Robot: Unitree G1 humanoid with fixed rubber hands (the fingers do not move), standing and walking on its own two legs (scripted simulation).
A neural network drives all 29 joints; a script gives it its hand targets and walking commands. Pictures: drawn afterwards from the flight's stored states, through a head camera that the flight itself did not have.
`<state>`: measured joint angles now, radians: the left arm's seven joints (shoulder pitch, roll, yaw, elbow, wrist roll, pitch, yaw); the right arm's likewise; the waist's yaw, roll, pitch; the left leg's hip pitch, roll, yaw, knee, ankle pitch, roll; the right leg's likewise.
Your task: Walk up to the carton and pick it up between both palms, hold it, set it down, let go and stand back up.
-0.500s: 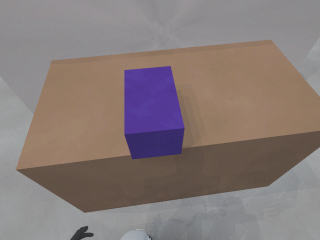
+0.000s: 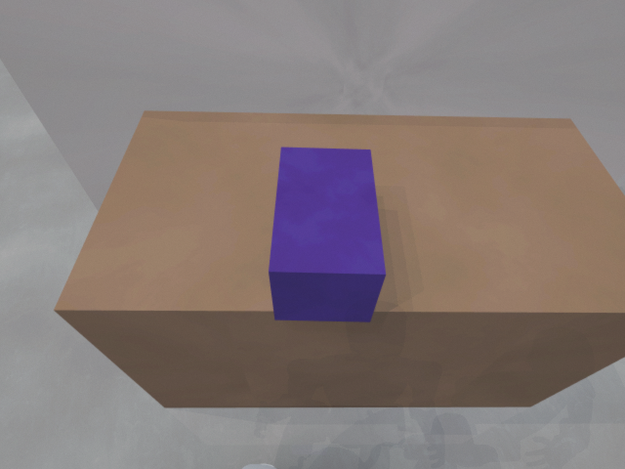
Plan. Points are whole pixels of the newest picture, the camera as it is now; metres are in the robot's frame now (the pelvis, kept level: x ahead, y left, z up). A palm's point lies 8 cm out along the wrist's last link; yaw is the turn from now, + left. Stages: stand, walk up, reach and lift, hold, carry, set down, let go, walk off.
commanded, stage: walk up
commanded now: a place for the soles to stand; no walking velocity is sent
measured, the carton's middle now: (324, 231) +0.49 +0.00 -0.04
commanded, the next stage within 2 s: none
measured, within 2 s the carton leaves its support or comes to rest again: neither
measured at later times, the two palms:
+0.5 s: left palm out of the picture +0.05 +0.26 -0.15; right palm out of the picture +0.09 -0.26 -0.13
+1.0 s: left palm out of the picture +0.00 +0.24 -0.14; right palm out of the picture +0.07 -0.29 -0.13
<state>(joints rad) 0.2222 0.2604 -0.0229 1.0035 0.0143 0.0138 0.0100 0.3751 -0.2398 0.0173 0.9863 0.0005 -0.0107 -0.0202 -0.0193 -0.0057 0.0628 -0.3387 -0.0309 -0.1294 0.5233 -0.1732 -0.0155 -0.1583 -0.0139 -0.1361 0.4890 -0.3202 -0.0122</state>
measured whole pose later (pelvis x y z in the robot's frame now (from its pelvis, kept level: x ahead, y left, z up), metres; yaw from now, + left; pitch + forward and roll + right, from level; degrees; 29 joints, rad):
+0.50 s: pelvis +0.02 +0.00 -0.01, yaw +5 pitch -1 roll -2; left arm 0.20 0.27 -0.03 0.95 0.01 0.05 0.01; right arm 0.26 -0.26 0.02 0.92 0.00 -0.01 -0.03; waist 0.00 0.00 0.07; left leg -0.38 -0.06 -0.19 0.66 -0.26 -0.02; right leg -0.14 -0.03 -0.22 0.58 -0.41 -0.01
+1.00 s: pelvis +0.00 -0.03 -0.01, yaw +10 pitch +0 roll +0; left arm 0.24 0.31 -0.01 0.94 0.01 0.04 0.00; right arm 0.31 -0.26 0.02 0.89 -0.01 0.01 -0.06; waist -0.02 -0.02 0.08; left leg -0.39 -0.08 -0.23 0.55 -0.16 -0.04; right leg -0.24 0.01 -0.07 0.61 -0.42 -0.02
